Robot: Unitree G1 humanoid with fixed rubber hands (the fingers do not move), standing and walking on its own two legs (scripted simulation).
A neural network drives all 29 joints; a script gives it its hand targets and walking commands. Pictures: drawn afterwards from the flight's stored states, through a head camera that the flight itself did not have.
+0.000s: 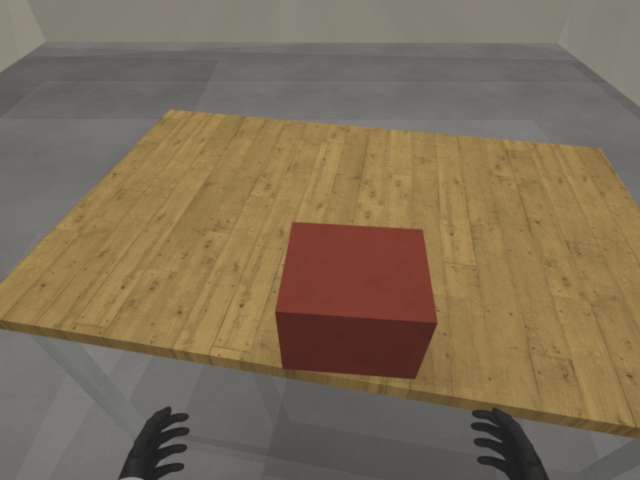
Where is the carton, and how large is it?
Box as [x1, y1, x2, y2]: [275, 222, 437, 378]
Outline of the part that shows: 292,222 275,309 283,368 415,378 437,322 422,229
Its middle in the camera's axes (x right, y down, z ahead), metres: +0.05 +0.09 +0.59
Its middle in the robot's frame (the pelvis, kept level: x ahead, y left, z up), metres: +0.39 -0.01 -0.01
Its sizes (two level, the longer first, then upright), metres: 0.203 0.170 0.153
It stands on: a table, 0.70 m high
